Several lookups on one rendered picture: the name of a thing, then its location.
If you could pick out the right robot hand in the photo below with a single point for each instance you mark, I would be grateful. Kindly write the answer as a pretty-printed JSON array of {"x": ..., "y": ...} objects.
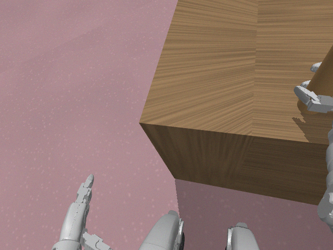
[{"x": 318, "y": 103}]

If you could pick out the can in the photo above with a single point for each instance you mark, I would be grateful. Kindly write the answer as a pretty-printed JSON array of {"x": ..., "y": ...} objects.
[{"x": 322, "y": 81}]

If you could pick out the right robot arm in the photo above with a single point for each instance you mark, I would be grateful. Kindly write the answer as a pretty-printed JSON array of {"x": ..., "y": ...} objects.
[{"x": 325, "y": 207}]

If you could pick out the left robot hand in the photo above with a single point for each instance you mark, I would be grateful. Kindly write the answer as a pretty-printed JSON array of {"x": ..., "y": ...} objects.
[{"x": 73, "y": 227}]

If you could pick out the left robot arm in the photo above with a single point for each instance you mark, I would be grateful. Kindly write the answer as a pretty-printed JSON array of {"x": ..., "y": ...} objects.
[{"x": 67, "y": 245}]

